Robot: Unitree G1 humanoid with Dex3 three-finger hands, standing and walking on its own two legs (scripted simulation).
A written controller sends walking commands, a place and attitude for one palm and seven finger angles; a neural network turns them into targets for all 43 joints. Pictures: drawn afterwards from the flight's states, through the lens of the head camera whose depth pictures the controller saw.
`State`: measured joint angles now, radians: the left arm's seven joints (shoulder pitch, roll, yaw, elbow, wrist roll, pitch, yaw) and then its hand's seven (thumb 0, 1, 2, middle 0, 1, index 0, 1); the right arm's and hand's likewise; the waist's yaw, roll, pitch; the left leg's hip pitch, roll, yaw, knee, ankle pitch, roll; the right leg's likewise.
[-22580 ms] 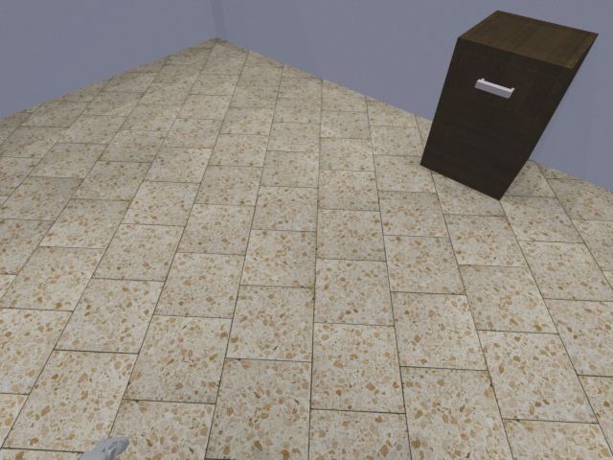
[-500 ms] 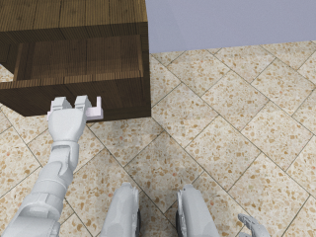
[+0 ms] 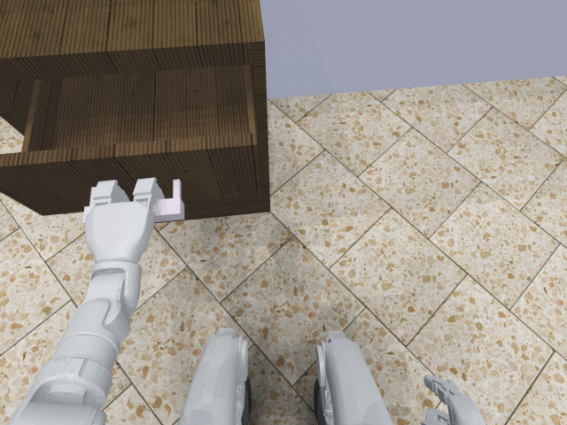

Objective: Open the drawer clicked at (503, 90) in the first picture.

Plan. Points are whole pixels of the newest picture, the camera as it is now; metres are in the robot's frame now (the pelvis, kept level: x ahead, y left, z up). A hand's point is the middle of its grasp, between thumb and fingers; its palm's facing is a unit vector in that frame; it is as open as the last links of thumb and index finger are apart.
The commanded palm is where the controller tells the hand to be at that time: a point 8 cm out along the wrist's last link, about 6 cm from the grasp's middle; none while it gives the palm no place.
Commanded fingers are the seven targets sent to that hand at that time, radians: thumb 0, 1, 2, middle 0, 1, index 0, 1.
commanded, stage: pull the drawer open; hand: left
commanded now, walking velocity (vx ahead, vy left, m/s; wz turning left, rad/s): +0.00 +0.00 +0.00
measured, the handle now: (136, 200) +0.43 +0.24 -0.07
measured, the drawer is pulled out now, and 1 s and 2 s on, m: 0.14 0.18 0.21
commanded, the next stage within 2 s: none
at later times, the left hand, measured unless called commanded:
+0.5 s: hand (137, 249) +0.36 +0.23 -0.09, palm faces -0.04 -0.07 -1.00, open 6.0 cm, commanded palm +0.33 +0.23 -0.04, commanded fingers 0.00 0.90 0.90 -0.40 -1.35 -0.40 -1.35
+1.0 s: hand (137, 261) +0.34 +0.23 -0.09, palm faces -0.04 -0.07 -1.00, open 6.0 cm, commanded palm +0.31 +0.23 -0.04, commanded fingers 0.00 0.90 0.90 -0.40 -1.35 -0.40 -1.35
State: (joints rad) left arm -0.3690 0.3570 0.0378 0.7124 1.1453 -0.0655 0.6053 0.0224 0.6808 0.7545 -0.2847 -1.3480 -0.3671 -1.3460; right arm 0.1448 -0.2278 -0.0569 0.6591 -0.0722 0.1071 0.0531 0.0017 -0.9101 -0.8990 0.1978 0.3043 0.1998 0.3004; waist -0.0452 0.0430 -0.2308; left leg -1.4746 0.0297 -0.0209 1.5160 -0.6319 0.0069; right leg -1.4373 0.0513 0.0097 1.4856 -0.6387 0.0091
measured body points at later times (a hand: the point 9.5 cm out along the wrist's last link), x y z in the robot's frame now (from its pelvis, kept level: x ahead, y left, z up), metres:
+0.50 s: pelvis +0.00 +0.00 +0.00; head +0.16 +0.01 +0.42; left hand +0.36 +0.24 -0.03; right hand +0.12 -0.25 -0.14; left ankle +0.02 +0.12 -0.56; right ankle +0.02 -0.13 -0.56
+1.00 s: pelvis -0.01 +0.00 +0.00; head +0.15 +0.00 +0.42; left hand +0.34 +0.23 -0.03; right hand +0.13 -0.25 -0.14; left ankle +0.02 +0.12 -0.56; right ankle +0.02 -0.13 -0.56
